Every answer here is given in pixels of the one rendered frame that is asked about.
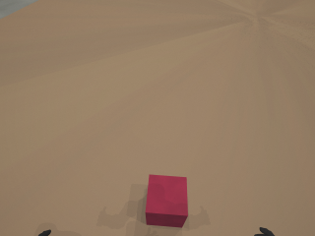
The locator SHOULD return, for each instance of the carton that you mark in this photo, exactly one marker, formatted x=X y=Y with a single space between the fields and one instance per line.
x=167 y=201

